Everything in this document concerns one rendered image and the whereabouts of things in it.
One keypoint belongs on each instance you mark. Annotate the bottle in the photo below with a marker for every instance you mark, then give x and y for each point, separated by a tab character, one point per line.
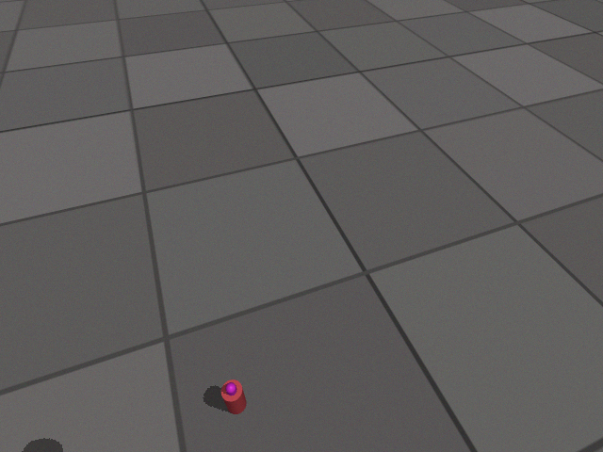
233	396

